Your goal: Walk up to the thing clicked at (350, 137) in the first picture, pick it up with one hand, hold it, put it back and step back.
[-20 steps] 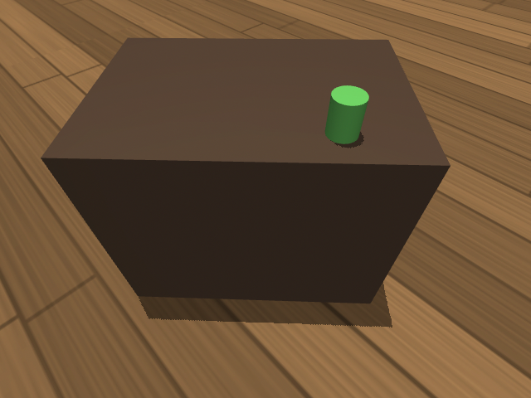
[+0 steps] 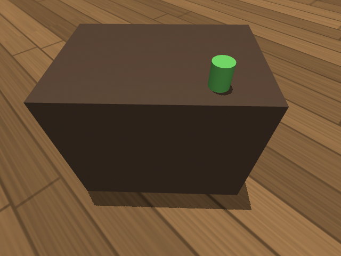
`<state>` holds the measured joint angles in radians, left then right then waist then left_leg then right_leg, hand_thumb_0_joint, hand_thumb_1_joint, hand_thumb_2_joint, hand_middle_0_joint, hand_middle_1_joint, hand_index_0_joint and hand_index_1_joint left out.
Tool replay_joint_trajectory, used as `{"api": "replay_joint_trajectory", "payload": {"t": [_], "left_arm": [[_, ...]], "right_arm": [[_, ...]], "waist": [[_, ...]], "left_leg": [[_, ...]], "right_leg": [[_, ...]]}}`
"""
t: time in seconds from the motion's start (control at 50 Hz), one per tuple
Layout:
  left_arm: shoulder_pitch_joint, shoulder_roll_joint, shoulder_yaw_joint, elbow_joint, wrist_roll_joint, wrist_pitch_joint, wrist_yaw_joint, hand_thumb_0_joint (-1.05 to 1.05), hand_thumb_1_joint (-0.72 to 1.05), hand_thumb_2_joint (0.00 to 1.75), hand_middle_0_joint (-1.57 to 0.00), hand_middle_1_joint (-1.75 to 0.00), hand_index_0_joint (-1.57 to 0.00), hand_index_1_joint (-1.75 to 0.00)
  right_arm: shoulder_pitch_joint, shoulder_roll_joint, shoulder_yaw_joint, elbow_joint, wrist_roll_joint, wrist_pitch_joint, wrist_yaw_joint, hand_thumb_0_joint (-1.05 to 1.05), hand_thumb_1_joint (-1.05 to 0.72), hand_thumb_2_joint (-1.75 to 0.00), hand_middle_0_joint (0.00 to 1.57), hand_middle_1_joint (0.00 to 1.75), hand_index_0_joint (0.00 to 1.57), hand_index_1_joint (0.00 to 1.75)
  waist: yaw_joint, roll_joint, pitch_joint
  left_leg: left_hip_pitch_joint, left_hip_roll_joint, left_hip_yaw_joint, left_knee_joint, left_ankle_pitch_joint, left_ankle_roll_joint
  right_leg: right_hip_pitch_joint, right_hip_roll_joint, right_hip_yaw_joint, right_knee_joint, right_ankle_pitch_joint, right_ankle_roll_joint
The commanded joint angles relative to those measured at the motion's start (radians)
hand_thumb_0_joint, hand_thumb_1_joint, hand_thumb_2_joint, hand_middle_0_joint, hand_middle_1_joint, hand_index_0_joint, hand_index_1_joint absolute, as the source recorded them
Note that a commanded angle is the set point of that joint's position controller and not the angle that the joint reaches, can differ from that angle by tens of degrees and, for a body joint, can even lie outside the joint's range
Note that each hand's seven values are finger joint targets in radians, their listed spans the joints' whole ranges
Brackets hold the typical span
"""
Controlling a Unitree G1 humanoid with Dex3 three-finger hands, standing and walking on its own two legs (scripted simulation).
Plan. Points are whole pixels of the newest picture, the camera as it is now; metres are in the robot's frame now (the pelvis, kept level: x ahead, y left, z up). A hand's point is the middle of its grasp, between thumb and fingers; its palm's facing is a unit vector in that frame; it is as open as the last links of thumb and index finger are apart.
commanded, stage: stand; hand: right
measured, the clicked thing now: (221, 74) +0.70 -0.18 +0.02
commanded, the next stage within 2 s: walk up in 0.72 s
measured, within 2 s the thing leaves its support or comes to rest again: neither
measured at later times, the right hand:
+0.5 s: hand out of the picture +0.09 -0.25 -0.16, palm faces -0.01 +0.94 -0.34, open 7.4 cm
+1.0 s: hand out of the picture +0.12 -0.24 -0.15, palm faces -0.06 +0.92 -0.39, open 7.4 cm
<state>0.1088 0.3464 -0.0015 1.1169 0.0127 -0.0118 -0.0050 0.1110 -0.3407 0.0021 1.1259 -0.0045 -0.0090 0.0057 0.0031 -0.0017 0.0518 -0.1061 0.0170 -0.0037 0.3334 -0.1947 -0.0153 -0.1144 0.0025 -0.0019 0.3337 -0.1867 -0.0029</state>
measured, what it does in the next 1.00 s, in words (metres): steps on the spot: left foot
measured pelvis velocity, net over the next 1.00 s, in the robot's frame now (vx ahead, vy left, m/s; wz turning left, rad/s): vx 0.05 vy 0.05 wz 0.00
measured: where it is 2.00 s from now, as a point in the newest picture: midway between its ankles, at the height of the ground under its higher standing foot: outside the picture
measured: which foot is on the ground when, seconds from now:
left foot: down 0.00-0.80, up 0.82-0.98, down 1.00-1.00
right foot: down 0.00-1.00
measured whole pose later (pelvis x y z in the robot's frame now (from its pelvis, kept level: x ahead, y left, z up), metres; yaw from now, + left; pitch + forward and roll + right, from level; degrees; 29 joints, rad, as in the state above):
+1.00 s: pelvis +0.05 +0.05 -0.01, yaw +0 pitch -3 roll -2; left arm 0.31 0.40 0.07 1.01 0.04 -0.04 -0.04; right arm 0.22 -0.42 -0.08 0.99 -0.04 -0.02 0.07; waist 0.04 0.02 0.08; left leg -0.33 0.07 -0.01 0.62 -0.37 0.03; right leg -0.05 -0.02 0.01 0.41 -0.31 0.01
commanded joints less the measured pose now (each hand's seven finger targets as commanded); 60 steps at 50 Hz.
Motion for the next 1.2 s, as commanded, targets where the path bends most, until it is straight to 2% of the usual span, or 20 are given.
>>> {"api": "replay_joint_trajectory", "payload": {"t": [0.0,0.1,0.24,0.68,0.7,0.72,0.76,0.78,0.8,0.82,0.84,0.9,0.94,0.98,1.0,1.02,1.04,1.06,1.12,1.18], "left_arm": [[-0.044,0.211,0.036,-0.06,-0.004,-0.025,0.015,0.0,0.9,0.9,-0.2,-0.3,-0.2,-0.3],[-0.05,0.213,0.037,-0.058,-0.006,-0.022,0.016,0.0,0.9,0.9,-0.2,-0.3,-0.2,-0.3],[-0.037,0.209,0.035,-0.059,-0.007,-0.024,0.018,0.0,0.9,0.9,-0.2,-0.3,-0.2,-0.3],[-0.033,0.203,0.034,-0.06,-0.004,-0.023,0.017,0.0,0.9,0.9,-0.2,-0.3,-0.2,-0.3],[0.051,0.288,0.087,-0.098,0.007,-0.037,-0.002,0.0,0.9,0.9,-0.2,-0.3,-0.2,-0.3],[0.088,0.288,0.096,-0.088,0.016,-0.038,-0.007,0.0,0.9,0.9,-0.2,-0.3,-0.2,-0.3],[0.119,0.31,0.116,-0.096,0.024,-0.039,-0.014,0.0,0.9,0.9,-0.2,-0.3,-0.2,-0.3],[0.141,0.33,0.128,-0.104,0.026,-0.045,-0.011,0.0,0.9,0.9,-0.2,-0.3,-0.2,-0.3],[0.149,0.346,0.139,-0.123,0.03,-0.055,-0.008,0.0,0.9,0.9,-0.2,-0.3,-0.2,-0.3],[0.156,0.34,0.139,-0.139,0.026,-0.061,-0.007,0.0,0.9,0.9,-0.2,-0.3,-0.2,-0.3],[0.173,0.323,0.135,-0.147,0.022,-0.065,-0.006,0.0,0.9,0.9,-0.2,-0.3,-0.2,-0.3],[0.094,0.326,0.138,-0.202,0.023,-0.067,-0.012,0.0,0.9,0.9,-0.2,-0.3,-0.2,-0.3],[0.049,0.319,0.129,-0.232,0.016,-0.063,-0.018,0.0,0.9,0.9,-0.2,-0.3,-0.2,-0.3],[0.004,0.274,0.114,-0.262,0.013,-0.051,-0.024,0.0,0.9,0.9,-0.2,-0.3,-0.2,-0.3],[0.062,0.212,0.097,-0.268,0.01,-0.046,-0.026,0.0,0.9,0.9,-0.2,-0.3,-0.2,-0.3],[0.132,0.153,0.077,-0.274,0.006,-0.044,-0.021,0.0,0.9,0.9,-0.2,-0.3,-0.2,-0.3],[0.167,0.238,0.1,-0.251,0.003,-0.033,-0.011,0.0,0.9,0.9,-0.2,-0.3,-0.2,-0.3],[0.178,0.293,0.107,-0.242,0.003,-0.03,-0.012,0.0,0.9,0.9,-0.2,-0.3,-0.2,-0.3],[0.242,0.303,0.111,-0.198,-0.007,-0.031,-0.022,0.0,0.9,0.9,-0.2,-0.3,-0.2,-0.3],[0.238,0.266,0.106,-0.207,-0.002,-0.024,-0.039,0.0,0.9,0.9,-0.2,-0.3,-0.2,-0.3]], "right_arm": [[-0.041,-0.212,-0.04,-0.062,-0.002,-0.023,-0.015,0.0,-0.9,-0.9,0.2,0.3,0.2,0.3],[-0.044,-0.209,-0.038,-0.061,-0.004,-0.022,-0.016,0.0,-0.9,-0.9,0.2,0.3,0.2,0.3],[-0.037,-0.215,-0.042,-0.059,-0.001,-0.023,-0.017,0.0,-0.9,-0.9,0.2,0.3,0.2,0.3],[-0.046,-0.216,-0.044,-0.063,-0.004,-0.021,-0.015,0.0,-0.9,-0.9,0.2,0.3,0.2,0.3],[0.012,-0.291,-0.094,-0.115,-0.023,-0.026,0.007,0.0,-0.9,-0.9,0.2,0.3,0.2,0.3],[0.013,-0.284,-0.098,-0.123,-0.03,-0.024,0.017,0.0,-0.9,-0.9,0.2,0.3,0.2,0.3],[-0.038,-0.247,-0.094,-0.163,-0.034,-0.017,0.028,0.0,-0.9,-0.9,0.2,0.3,0.2,0.3],[-0.059,-0.224,-0.094,-0.184,-0.038,-0.014,0.033,0.0,-0.9,-0.9,0.2,0.3,0.2,0.3],[-0.069,-0.235,-0.098,-0.202,-0.044,-0.015,0.035,0.0,-0.9,-0.9,0.2,0.3,0.2,0.3],[-0.058,-0.24,-0.102,-0.212,-0.041,-0.021,0.037,0.0,-0.9,-0.9,0.2,0.3,0.2,0.3],[-0.063,-0.241,-0.104,-0.222,-0.041,-0.027,0.039,0.0,-0.9,-0.9,0.2,0.3,0.2,0.3],[0.017,-0.235,-0.112,-0.234,-0.032,-0.04,0.054,0.0,-0.9,-0.9,0.2,0.3,0.2,0.3],[0.095,-0.233,-0.126,-0.223,-0.03,-0.046,0.056,0.0,-0.9,-0.9,0.2,0.3,0.2,0.3],[0.283,-0.248,-0.157,-0.172,-0.034,-0.047,0.044,0.0,-0.9,-0.9,0.2,0.3,0.2,0.3],[0.382,-0.308,-0.183,-0.15,-0.044,-0.049,0.032,0.0,-0.9,-0.9,0.2,0.3,0.2,0.3],[0.417,-0.372,-0.192,-0.166,-0.059,-0.057,0.022,0.0,-0.9,-0.9,0.2,0.3,0.2,0.3],[0.285,-0.4,-0.19,-0.223,-0.047,-0.06,0.023,0.0,-0.9,-0.9,0.2,0.3,0.2,0.3],[0.202,-0.412,-0.188,-0.251,-0.025,-0.056,0.028,0.0,-0.9,-0.9,0.2,0.3,0.2,0.3],[0.125,-0.309,-0.15,-0.302,-0.019,-0.065,0.02,0.0,-0.9,-0.9,0.2,0.3,0.2,0.3],[0.18,-0.305,-0.144,-0.297,-0.013,-0.082,0.019,0.0,-0.9,-0.9,0.2,0.3,0.2,0.3]], "waist": [[-0.003,-0.002,-0.095],[-0.005,-0.002,-0.076],[-0.007,0.016,-0.108],[-0.003,0.013,-0.074],[0.002,0.034,-0.159],[0.022,0.04,-0.084],[0.052,-0.047,0.055],[0.067,-0.146,0.092],[0.079,-0.135,0.132],[0.076,-0.111,0.144],[0.078,-0.09,0.136],[0.025,-0.141,0.056],[-0.023,-0.146,0.015],[-0.128,-0.045,-0.038],[-0.158,0.185,-0.08],[-0.15,0.342,-0.08],[-0.09,0.21,-0.05],[-0.054,0.179,0.021],[-0.002,0.114,0.092],[-0.009,0.136,0.111]], "left_leg": [[0.016,0.113,-0.083,-0.044,0.174,0.038],[0.009,0.111,-0.082,-0.053,0.143,0.035],[0.034,0.113,-0.075,-0.035,0.227,0.035],[0.021,0.115,-0.082,-0.064,0.163,0.036],[0.042,0.059,-0.062,0.038,-0.254,0.1],[-0.074,0.061,-0.083,0.057,-0.426,0.113],[-0.318,0.009,-0.032,0.171,-0.439,0.087],[-0.43,-0.01,0.026,0.353,-0.334,0.065],[-0.52,0.041,-0.033,0.456,-0.291,0.054],[-0.545,0.064,-0.061,0.469,-0.257,0.049],[-0.544,0.067,-0.064,0.468,-0.255,0.05],[-0.381,0.093,-0.065,0.36,-0.268,0.044],[-0.177,0.071,-0.02,0.237,-0.163,0.039],[0.149,0.002,0.047,0.093,0.031,0.02],[0.278,0.059,-0.065,0.024,-0.088,0.039],[0.296,0.257,-0.429,-0.068,-0.313,0.105],[0.112,0.361,-0.617,-0.175,-0.596,0.198],[-0.005,0.398,-0.624,-0.2,-0.666,0.256],[-0.069,0.266,-0.329,-0.154,-0.385,0.191],[-0.104,0.235,-0.201,-0.154,-0.177,0.197]], "right_leg": [[0.023,-0.133,0.092,-0.042,0.18,-0.028],[0.011,-0.13,0.091,-0.047,0.146,-0.028],[0.041,-0.134,0.087,-0.034,0.25,-0.026],[0.02,-0.13,0.086,-0.062,0.164,-0.024],[0.057,-0.073,0.083,0.012,-0.239,-0.061],[0.016,-0.1,0.134,0.012,-0.417,-0.082],[0.022,-0.177,0.288,-0.09,-0.59,-0.13],[0.069,-0.286,0.417,-0.198,-0.632,-0.185],[0.093,-0.363,0.492,-0.223,-0.55,-0.24],[0.122,-0.368,0.491,-0.208,-0.423,-0.26],[0.136,-0.347,0.463,-0.194,-0.319,-0.257],[0.088,-0.293,0.296,-0.135,-0.159,-0.222],[-0.039,-0.228,0.18,-0.048,-0.07,-0.18],[-0.246,-0.11,0.04,0.211,-0.052,-0.106],[-0.372,-0.005,-0.022,0.501,-0.159,-0.076],[-0.56,0.102,0.048,0.705,-0.4,-0.049],[-0.512,0.048,0.137,0.779,-0.382,-0.06],[-0.481,-0.011,0.154,0.81,-0.339,-0.063],[-0.442,-0.05,0.15,0.744,-0.187,-0.046],[-0.391,-0.059,0.097,0.637,-0.113,-0.01]]}}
